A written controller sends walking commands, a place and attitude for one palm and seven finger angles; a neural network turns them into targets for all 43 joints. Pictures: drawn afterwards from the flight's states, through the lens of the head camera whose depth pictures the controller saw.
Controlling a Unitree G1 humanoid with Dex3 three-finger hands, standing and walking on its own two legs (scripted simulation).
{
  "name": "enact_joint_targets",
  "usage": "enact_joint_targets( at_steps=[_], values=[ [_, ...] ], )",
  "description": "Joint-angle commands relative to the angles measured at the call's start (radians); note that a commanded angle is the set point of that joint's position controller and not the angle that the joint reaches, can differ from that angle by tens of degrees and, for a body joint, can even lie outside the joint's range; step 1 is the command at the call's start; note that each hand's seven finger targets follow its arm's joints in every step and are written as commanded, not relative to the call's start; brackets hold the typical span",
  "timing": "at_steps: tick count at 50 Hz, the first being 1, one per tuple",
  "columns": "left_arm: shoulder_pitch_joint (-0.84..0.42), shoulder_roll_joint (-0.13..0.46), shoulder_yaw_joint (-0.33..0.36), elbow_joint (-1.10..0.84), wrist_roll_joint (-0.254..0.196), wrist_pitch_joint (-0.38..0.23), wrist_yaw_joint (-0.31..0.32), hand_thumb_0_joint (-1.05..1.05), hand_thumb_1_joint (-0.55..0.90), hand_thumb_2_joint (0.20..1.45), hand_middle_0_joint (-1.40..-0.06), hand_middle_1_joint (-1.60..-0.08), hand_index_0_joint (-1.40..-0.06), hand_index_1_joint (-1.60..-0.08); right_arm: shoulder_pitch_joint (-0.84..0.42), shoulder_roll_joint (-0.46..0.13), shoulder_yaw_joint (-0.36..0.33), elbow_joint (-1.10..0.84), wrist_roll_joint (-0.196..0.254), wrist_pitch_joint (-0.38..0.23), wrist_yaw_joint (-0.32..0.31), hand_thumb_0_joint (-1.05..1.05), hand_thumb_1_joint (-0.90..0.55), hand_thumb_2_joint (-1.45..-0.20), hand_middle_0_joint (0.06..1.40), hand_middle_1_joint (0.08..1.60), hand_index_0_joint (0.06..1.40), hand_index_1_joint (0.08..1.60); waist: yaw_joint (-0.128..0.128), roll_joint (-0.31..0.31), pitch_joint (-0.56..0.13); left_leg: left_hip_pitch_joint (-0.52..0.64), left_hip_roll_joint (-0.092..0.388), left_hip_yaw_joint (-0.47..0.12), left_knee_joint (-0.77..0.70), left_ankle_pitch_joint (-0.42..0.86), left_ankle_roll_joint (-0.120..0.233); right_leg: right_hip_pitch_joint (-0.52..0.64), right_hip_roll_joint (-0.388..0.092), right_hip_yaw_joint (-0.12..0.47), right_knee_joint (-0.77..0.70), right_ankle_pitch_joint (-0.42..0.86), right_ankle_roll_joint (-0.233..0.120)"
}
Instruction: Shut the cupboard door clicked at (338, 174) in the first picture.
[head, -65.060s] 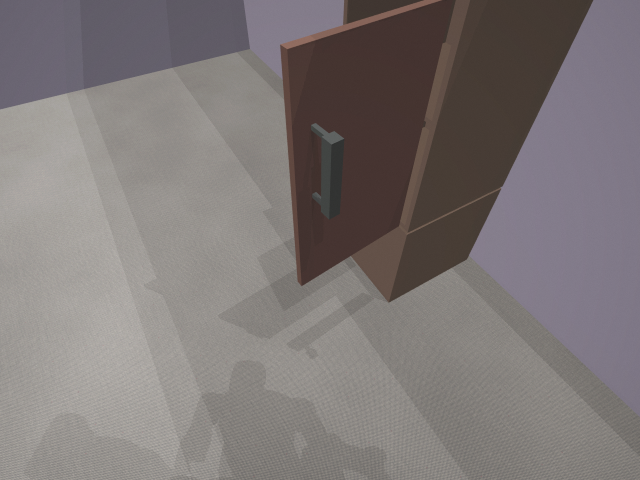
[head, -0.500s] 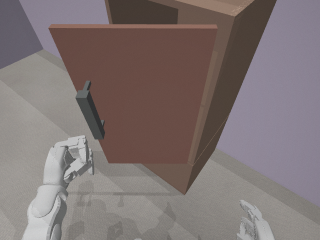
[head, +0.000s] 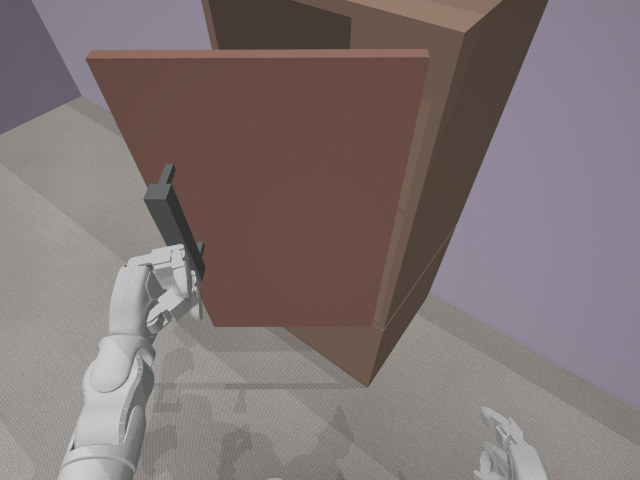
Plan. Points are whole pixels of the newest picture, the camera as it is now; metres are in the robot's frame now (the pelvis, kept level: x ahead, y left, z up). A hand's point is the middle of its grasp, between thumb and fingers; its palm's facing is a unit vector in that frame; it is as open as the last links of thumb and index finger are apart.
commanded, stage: bring the fist close to the handle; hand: left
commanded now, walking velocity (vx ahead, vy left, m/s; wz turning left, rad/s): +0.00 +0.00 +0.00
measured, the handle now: (182, 225) +0.43 +0.22 +0.07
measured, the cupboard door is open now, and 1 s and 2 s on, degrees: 37 33 19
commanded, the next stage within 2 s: push the door shut along its arc in 0.40 s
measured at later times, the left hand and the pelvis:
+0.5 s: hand (195, 294) +0.32 +0.17 +0.07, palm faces +0.04 -1.00 -0.02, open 3.1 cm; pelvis -0.01 +0.01 +0.00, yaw +0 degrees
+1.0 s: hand (201, 255) +0.37 +0.17 +0.08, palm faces -0.06 -1.00 -0.04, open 3.1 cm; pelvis -0.01 +0.01 +0.00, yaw +0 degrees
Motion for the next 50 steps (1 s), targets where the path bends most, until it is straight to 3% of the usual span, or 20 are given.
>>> enact_joint_targets(
  at_steps=[1, 2, 5, 7, 10, 12, 15, 21, 22, 24, 27, 33, 35, 37, 40, 42, 44, 47, 49, 50],
  values=[
    [-0.274, 0.131, 0.046, -0.180, -0.012, -0.074, 0.005, 0.000, 0.900, 0.900, -1.300, -1.500, -1.300, -1.500, -0.037, -0.127, -0.048, -0.136, 0.000, -0.040, -0.006, 0.000, -0.900, -0.900, 0.200, 0.300, 0.200, 0.300, -0.007, -0.024, -0.233, 0.092, 0.007, -0.053, -0.116, 0.272, -0.015, 0.152, -0.021, 0.081, -0.118, 0.310, 0.029],
    [-0.239, 0.157, 0.073, -0.179, -0.012, -0.075, 0.008, 0.000, 0.900, 0.900, -1.300, -1.500, -1.300, -1.500, -0.038, -0.132, -0.053, -0.142, 0.001, -0.038, -0.007, 0.000, -0.900, -0.900, 0.200, 0.300, 0.200, 0.300, 0.004, -0.040, -0.249, 0.093, 0.009, -0.052, -0.115, 0.289, -0.013, 0.171, -0.019, 0.083, -0.118, 0.323, 0.028],
    [-0.247, 0.109, 0.024, -0.187, -0.010, -0.074, 0.006, 0.000, 0.900, 0.900, -1.300, -1.500, -1.300, -1.500, -0.037, -0.126, -0.049, -0.147, 0.003, -0.034, -0.001, 0.000, -0.900, -0.900, 0.200, 0.300, 0.200, 0.300, -0.002, -0.006, -0.230, 0.114, 0.009, -0.055, -0.126, 0.293, -0.017, 0.150, -0.018, 0.070, -0.118, 0.323, 0.025],
    [-0.235, 0.141, 0.056, -0.166, -0.008, -0.074, 0.015, 0.000, 0.900, 0.900, -1.300, -1.500, -1.300, -1.500, -0.031, -0.134, -0.053, -0.145, -0.001, -0.031, -0.003, 0.000, -0.900, -0.900, 0.200, 0.300, 0.200, 0.300, 0.002, -0.066, -0.232, 0.098, 0.011, -0.056, -0.126, 0.284, -0.012, 0.162, -0.016, 0.072, -0.121, 0.313, 0.029],
    [-0.248, 0.124, 0.047, -0.187, -0.007, -0.081, 0.021, 0.000, 0.900, 0.900, -1.300, -1.500, -1.300, -1.500, -0.041, -0.127, -0.051, -0.150, -0.001, -0.026, 0.000, 0.000, -0.900, -0.900, 0.200, 0.300, 0.200, 0.300, 0.002, -0.031, -0.230, 0.105, 0.008, -0.051, -0.135, 0.269, -0.015, 0.158, -0.018, 0.072, -0.124, 0.300, 0.027],
    [-0.224, 0.162, 0.080, -0.191, -0.004, -0.088, 0.029, 0.000, 0.900, 0.900, -1.300, -1.500, -1.300, -1.500, -0.039, -0.133, -0.054, -0.151, -0.003, -0.022, -0.002, 0.000, -0.900, -0.900, 0.200, 0.300, 0.200, 0.300, 0.008, -0.062, -0.241, 0.100, 0.011, -0.053, -0.132, 0.279, -0.012, 0.171, -0.016, 0.075, -0.124, 0.305, 0.028],
    [-0.260, 0.123, 0.038, -0.217, 0.000, -0.103, 0.027, 0.000, 0.900, 0.900, -1.300, -1.500, -1.300, -1.500, -0.047, -0.126, -0.051, -0.147, -0.001, -0.024, 0.000, 0.000, -0.900, -0.900, 0.200, 0.300, 0.200, 0.300, -0.003, -0.003, -0.229, 0.116, 0.013, -0.056, -0.138, 0.269, -0.017, 0.143, -0.015, 0.067, -0.119, 0.287, 0.023],
    [-0.302, 0.095, -0.001, -0.187, 0.007, -0.094, 0.034, 0.000, 0.900, 0.900, -1.300, -1.500, -1.300, -1.500, -0.044, -0.132, -0.051, -0.137, -0.002, -0.029, -0.004, 0.000, -0.900, -0.900, 0.200, 0.300, 0.200, 0.300, -0.017, -0.007, -0.217, 0.125, 0.015, -0.071, -0.141, 0.218, -0.017, 0.102, -0.012, 0.060, -0.125, 0.225, 0.023],
    [-0.305, 0.120, 0.017, -0.173, 0.010, -0.090, 0.038, 0.000, 0.900, 0.900, -1.300, -1.500, -1.300, -1.500, -0.037, -0.138, -0.052, -0.134, 0.000, -0.028, -0.007, 0.000, -0.900, -0.900, 0.200, 0.300, 0.200, 0.300, -0.021, -0.046, -0.213, 0.116, 0.018, -0.075, -0.142, 0.222, -0.016, 0.110, -0.011, 0.057, -0.125, 0.225, 0.023],
    [-0.326, 0.094, -0.003, -0.180, 0.010, -0.086, 0.040, 0.000, 0.900, 0.900, -1.300, -1.500, -1.300, -1.500, -0.048, -0.131, -0.049, -0.139, -0.001, -0.027, -0.005, 0.000, -0.900, -0.900, 0.200, 0.300, 0.200, 0.300, -0.016, -0.011, -0.226, 0.122, 0.014, -0.072, -0.145, 0.214, -0.017, 0.108, -0.014, 0.058, -0.123, 0.220, 0.023],
    [-0.310, 0.153, 0.051, -0.140, 0.014, -0.083, 0.042, 0.000, 0.900, 0.900, -1.300, -1.500, -1.300, -1.500, -0.037, -0.139, -0.049, -0.135, -0.004, -0.020, -0.006, 0.000, -0.900, -0.900, 0.200, 0.300, 0.200, 0.300, -0.008, -0.053, -0.228, 0.101, 0.013, -0.068, -0.143, 0.223, -0.016, 0.134, -0.014, 0.064, -0.125, 0.233, 0.023],
    [-0.494, 0.172, 0.042, -0.066, 0.013, -0.098, 0.003, 0.000, 0.900, 0.900, -1.300, -1.500, -1.300, -1.500, -0.034, -0.141, -0.046, -0.116, 0.002, -0.016, -0.013, 0.000, -0.900, -0.900, 0.200, 0.300, 0.200, 0.300, -0.029, -0.005, -0.234, 0.115, 0.016, -0.077, -0.139, 0.199, -0.018, 0.096, -0.013, 0.067, -0.121, 0.208, 0.020],
    [-0.548, 0.141, 0.010, -0.036, 0.007, -0.098, -0.015, 0.000, 0.900, 0.900, -1.300, -1.500, -1.300, -1.500, -0.029, -0.141, -0.045, -0.112, 0.004, -0.021, -0.013, 0.000, -0.900, -0.900, 0.200, 0.300, 0.200, 0.300, -0.039, 0.016, -0.240, 0.134, 0.017, -0.087, -0.140, 0.204, -0.022, 0.077, -0.011, 0.060, -0.116, 0.208, 0.017],
    [-0.548, 0.174, 0.033, 0.034, 0.003, -0.090, -0.031, 0.000, 0.900, 0.900, -1.300, -1.500, -1.300, -1.500, -0.011, -0.152, -0.048, -0.105, 0.005, -0.018, -0.014, 0.000, -0.900, -0.900, 0.200, 0.300, 0.200, 0.300, -0.041, -0.028, -0.239, 0.121, 0.016, -0.084, -0.133, 0.214, -0.017, 0.086, -0.011, 0.064, -0.122, 0.222, 0.018],
    [-0.608, 0.168, 0.026, 0.095, 0.000, -0.084, -0.056, 0.000, 0.900, 0.900, -1.300, -1.500, -1.300, -1.500, 0.003, -0.152, -0.048, -0.099, 0.007, -0.011, -0.011, 0.000, -0.900, -0.900, 0.200, 0.300, 0.200, 0.300, -0.045, -0.036, -0.245, 0.109, 0.014, -0.081, -0.131, 0.226, -0.018, 0.089, -0.014, 0.066, -0.119, 0.245, 0.020],
    [-0.609, 0.212, 0.058, 0.118, 0.002, -0.087, -0.065, 0.000, 0.900, 0.900, -1.300, -1.500, -1.300, -1.500, 0.015, -0.159, -0.051, -0.100, 0.006, -0.004, -0.010, 0.000, -0.900, -0.900, 0.200, 0.300, 0.200, 0.300, -0.036, -0.028, -0.264, 0.111, 0.014, -0.080, -0.125, 0.252, -0.017, 0.101, -0.014, 0.068, -0.112, 0.266, 0.017],
    [-0.685, 0.148, -0.005, 0.128, 0.002, -0.093, -0.079, 0.000, 0.900, 0.900, -1.300, -1.500, -1.300, -1.500, 0.024, -0.153, -0.052, -0.094, 0.010, -0.003, -0.006, 0.000, -0.900, -0.900, 0.200, 0.300, 0.200, 0.300, -0.063, -0.018, -0.259, 0.135, 0.019, -0.087, -0.123, 0.256, -0.019, 0.057, -0.011, 0.059, -0.108, 0.264, 0.020],
    [-0.789, 0.199, 0.020, 0.203, 0.008, -0.102, -0.089, 0.000, 0.900, 0.900, -1.300, -1.500, -1.300, -1.500, 0.047, -0.169, -0.057, -0.072, 0.009, 0.003, -0.010, 0.000, -0.900, -0.900, 0.200, 0.300, 0.200, 0.300, -0.082, -0.048, -0.242, 0.111, 0.017, -0.095, -0.114, 0.206, -0.013, 0.028, -0.009, 0.063, -0.113, 0.216, 0.020],
    [-0.846, 0.145, -0.035, 0.239, 0.011, -0.106, -0.108, 0.000, 0.900, 0.900, -1.300, -1.500, -1.300, -1.500, 0.049, -0.164, -0.056, -0.066, 0.012, 0.003, -0.008, 0.000, -0.900, -0.900, 0.200, 0.300, 0.200, 0.300, -0.095, -0.012, -0.258, 0.128, 0.015, -0.098, -0.112, 0.191, -0.014, -0.002, -0.009, 0.062, -0.110, 0.200, 0.020],
    [-0.882, 0.162, -0.026, 0.260, 0.012, -0.109, -0.113, 0.000, 0.900, 0.900, -1.300, -1.500, -1.300, -1.500, 0.057, -0.169, -0.058, -0.058, 0.013, 0.005, -0.008, 0.000, -0.900, -0.900, 0.200, 0.300, 0.200, 0.300, -0.099, 0.004, -0.254, 0.134, 0.017, -0.106, -0.111, 0.190, -0.017, -0.019, -0.009, 0.059, -0.107, 0.193, 0.016]
  ],
)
